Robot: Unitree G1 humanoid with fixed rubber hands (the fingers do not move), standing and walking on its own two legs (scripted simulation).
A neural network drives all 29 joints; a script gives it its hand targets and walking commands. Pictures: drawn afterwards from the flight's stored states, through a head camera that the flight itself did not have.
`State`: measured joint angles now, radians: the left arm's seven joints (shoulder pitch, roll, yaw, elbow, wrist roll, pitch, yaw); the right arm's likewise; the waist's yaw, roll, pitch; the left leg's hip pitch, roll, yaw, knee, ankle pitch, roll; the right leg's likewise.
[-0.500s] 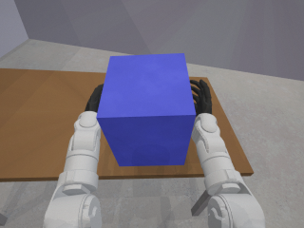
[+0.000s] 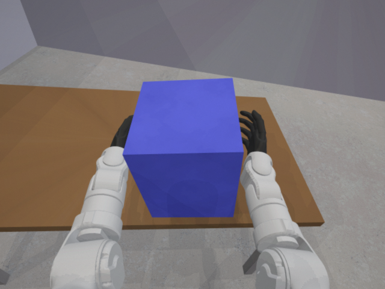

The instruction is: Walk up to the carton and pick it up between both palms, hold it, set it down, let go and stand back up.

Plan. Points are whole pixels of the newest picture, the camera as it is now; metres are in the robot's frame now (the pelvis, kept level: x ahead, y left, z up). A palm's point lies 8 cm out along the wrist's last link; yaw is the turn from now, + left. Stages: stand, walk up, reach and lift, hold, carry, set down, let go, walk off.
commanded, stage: set down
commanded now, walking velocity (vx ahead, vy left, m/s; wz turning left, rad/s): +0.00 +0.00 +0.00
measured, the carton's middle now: (189, 152) +0.41 +0.01 +0.07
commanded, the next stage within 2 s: none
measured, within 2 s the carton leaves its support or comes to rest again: neither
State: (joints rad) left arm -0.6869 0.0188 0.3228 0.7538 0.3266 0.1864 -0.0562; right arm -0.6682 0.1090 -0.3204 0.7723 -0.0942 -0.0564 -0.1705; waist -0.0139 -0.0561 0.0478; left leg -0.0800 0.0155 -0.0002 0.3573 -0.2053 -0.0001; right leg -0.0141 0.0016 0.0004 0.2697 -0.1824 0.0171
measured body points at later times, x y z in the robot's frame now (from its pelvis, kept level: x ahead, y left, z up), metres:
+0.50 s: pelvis +0.01 +0.00 +0.00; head +0.01 +0.04 +0.45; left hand +0.42 +0.16 +0.06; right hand +0.40 -0.13 +0.10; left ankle +0.00 +0.12 -0.75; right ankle -0.02 -0.13 -0.75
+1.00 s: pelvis +0.02 +0.00 +0.00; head +0.06 +0.04 +0.45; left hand +0.44 +0.16 +0.04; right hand +0.42 -0.13 +0.08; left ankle +0.00 +0.12 -0.75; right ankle -0.02 -0.13 -0.75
